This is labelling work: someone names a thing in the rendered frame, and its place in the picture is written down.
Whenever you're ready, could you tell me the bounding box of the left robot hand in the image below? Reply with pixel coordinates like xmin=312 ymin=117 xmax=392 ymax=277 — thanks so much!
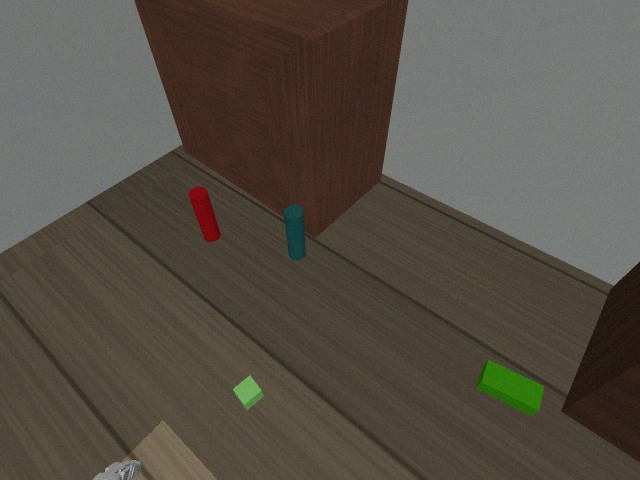
xmin=93 ymin=460 xmax=142 ymax=480

